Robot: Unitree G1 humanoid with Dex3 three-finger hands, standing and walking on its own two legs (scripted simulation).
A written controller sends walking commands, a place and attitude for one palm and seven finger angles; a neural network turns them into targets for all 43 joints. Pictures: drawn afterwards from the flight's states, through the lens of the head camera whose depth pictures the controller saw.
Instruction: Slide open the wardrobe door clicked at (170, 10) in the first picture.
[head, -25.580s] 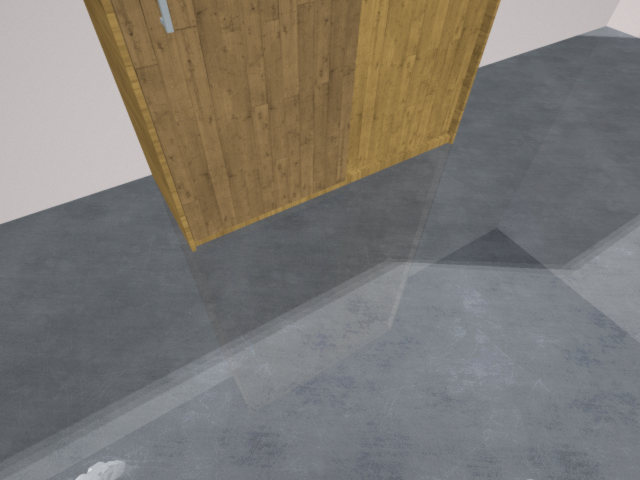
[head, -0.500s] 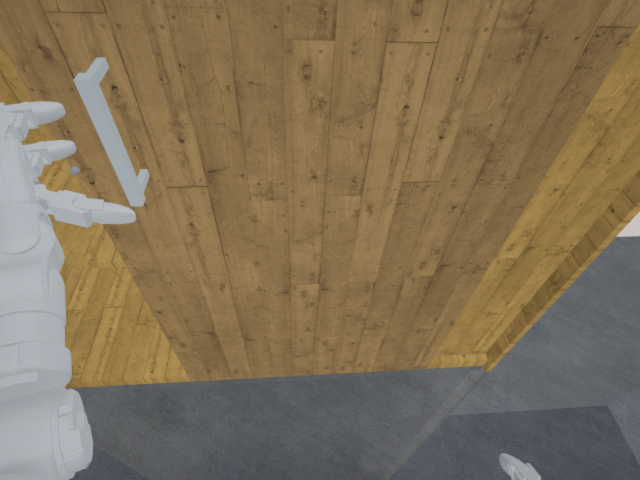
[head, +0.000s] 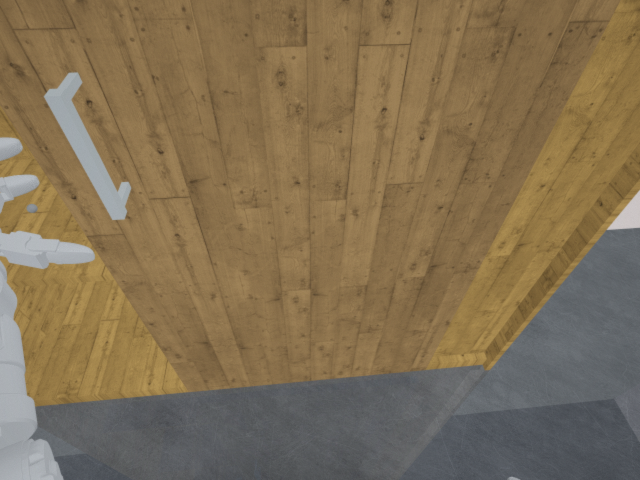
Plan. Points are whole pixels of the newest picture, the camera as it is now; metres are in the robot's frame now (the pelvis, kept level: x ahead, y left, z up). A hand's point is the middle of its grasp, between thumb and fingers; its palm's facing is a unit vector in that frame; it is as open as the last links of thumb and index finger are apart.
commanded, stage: slip the hand off the handle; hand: left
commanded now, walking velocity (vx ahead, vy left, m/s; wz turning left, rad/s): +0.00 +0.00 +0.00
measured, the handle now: (96, 152) +0.45 +0.31 +0.18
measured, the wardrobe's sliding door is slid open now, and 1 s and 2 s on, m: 0.50 0.50 0.50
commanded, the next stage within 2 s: draw the hand back to the body in 0.42 s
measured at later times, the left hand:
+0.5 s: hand out of the picture +0.26 +0.35 +0.17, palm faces +0.54 -0.83 -0.15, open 14.7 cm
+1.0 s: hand out of the picture +0.22 +0.31 +0.17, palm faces +0.22 -0.97 -0.03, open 14.7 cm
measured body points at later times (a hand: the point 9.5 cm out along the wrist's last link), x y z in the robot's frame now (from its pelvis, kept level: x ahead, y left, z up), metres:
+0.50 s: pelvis -0.01 +0.00 +0.00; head -0.03 -0.01 +0.45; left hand +0.23 +0.39 +0.18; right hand +0.19 -0.22 -0.07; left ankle +0.05 +0.12 -0.73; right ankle -0.04 -0.12 -0.73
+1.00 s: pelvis -0.01 +0.00 +0.01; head -0.05 -0.01 +0.46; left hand +0.20 +0.36 +0.18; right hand +0.18 -0.22 -0.05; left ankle +0.05 +0.12 -0.73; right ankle -0.04 -0.12 -0.73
